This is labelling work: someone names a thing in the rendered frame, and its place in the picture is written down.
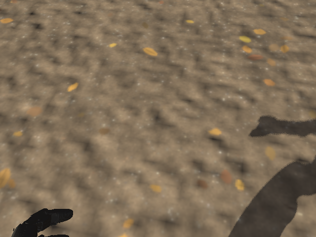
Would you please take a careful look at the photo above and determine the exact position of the robot left hand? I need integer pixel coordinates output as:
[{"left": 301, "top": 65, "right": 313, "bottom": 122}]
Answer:
[{"left": 11, "top": 208, "right": 73, "bottom": 237}]

